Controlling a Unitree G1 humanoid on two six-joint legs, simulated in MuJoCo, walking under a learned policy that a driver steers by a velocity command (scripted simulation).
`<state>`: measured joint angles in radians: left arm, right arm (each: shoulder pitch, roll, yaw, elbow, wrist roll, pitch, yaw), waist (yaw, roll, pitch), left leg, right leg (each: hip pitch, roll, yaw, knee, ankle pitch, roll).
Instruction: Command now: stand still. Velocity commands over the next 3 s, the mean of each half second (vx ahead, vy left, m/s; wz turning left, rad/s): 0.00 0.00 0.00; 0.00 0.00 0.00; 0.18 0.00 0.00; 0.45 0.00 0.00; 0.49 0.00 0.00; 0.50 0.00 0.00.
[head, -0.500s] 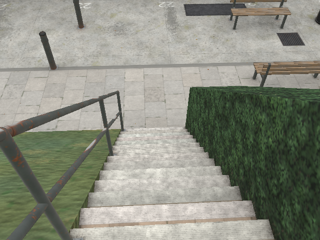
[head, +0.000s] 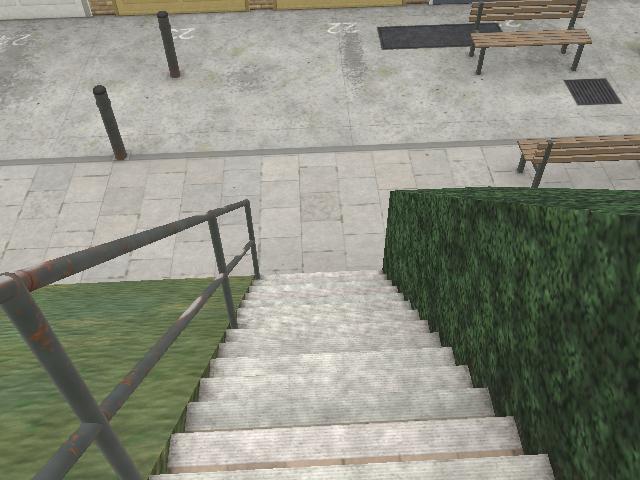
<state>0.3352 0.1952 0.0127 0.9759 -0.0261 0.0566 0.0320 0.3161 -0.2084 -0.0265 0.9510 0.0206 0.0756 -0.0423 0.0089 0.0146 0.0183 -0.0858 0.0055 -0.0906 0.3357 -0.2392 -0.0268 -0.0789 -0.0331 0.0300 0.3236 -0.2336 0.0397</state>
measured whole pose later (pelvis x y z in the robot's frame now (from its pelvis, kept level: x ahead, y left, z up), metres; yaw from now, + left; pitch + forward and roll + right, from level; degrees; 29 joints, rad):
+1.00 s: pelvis +0.00 +0.00 +0.00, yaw -1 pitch +0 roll +0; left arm 0.38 0.19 0.02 1.00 -0.04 0.06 0.05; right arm 0.42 -0.18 -0.02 0.98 0.02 0.06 -0.06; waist -0.01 0.00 0.02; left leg -0.08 0.01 -0.08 0.31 -0.23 -0.03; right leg -0.08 -0.03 0.04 0.31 -0.22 0.04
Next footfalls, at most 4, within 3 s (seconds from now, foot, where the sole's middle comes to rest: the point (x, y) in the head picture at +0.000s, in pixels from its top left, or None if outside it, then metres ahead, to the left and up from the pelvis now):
1.92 left None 0.22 0.14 -0.99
2.46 right None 0.45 -0.09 -1.20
2.88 left None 0.67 0.17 -1.41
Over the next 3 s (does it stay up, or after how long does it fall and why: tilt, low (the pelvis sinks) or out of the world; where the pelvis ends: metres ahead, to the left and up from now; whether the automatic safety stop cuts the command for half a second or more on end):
stays up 0.66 0.08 -0.65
